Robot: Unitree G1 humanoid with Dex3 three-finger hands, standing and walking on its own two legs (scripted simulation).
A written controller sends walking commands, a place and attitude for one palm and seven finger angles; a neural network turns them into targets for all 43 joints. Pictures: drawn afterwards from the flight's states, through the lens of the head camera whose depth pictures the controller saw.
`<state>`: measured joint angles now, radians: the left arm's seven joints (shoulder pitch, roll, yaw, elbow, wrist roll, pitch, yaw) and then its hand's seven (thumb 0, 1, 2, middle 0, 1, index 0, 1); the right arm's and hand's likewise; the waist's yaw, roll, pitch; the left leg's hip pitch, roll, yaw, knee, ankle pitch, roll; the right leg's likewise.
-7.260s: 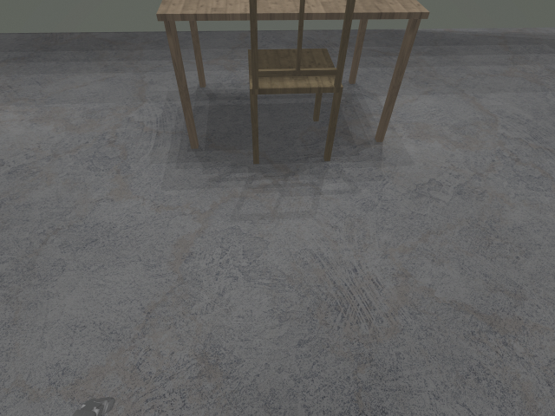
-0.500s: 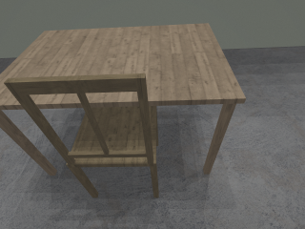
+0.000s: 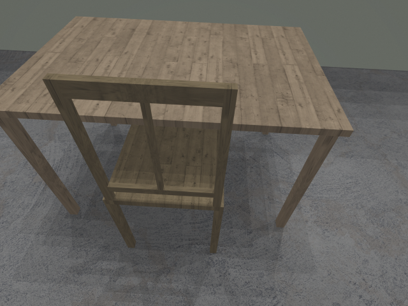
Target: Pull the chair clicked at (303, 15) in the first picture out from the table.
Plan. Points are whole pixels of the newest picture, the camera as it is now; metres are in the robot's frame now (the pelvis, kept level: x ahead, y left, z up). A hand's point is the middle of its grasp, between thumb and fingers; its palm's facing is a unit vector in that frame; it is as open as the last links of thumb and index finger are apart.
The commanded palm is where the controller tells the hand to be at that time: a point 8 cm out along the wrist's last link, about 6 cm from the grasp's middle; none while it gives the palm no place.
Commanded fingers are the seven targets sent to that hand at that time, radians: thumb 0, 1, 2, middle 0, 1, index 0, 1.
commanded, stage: come to a stop and stand still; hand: left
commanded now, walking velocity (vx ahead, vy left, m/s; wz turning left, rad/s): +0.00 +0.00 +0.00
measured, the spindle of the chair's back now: (154, 152) +0.51 +0.18 -0.05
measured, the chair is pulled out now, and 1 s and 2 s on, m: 0.00 0.00 0.00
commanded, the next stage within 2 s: look again from close up in 1.36 s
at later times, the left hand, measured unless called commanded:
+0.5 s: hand out of the picture +0.02 +0.21 -0.17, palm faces +0.00 -0.98 -0.20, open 7.3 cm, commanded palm none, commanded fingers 0.00 0.90 0.90 -0.20 -0.30 -0.20 -0.30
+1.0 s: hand out of the picture +0.02 +0.16 -0.17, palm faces +0.02 -0.98 -0.18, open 7.3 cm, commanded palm none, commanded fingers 0.00 0.90 0.90 -0.20 -0.30 -0.20 -0.30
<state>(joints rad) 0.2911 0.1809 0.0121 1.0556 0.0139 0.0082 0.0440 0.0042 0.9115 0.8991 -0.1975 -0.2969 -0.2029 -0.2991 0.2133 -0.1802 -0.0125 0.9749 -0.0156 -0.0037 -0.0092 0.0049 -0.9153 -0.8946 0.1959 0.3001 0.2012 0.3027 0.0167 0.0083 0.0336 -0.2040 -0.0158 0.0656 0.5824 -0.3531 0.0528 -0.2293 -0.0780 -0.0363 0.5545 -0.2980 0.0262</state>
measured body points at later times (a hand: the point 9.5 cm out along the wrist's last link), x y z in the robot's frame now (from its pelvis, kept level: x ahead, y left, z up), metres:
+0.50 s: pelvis +0.01 +0.04 +0.01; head +0.03 +0.04 +0.45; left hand +0.02 +0.27 -0.16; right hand +0.00 -0.19 -0.15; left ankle -0.02 +0.08 -0.73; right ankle +0.00 -0.16 -0.73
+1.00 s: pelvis +0.02 -0.01 +0.01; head +0.04 -0.01 +0.46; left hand +0.02 +0.21 -0.15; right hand +0.03 -0.23 -0.15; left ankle -0.02 +0.08 -0.73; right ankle +0.00 -0.16 -0.73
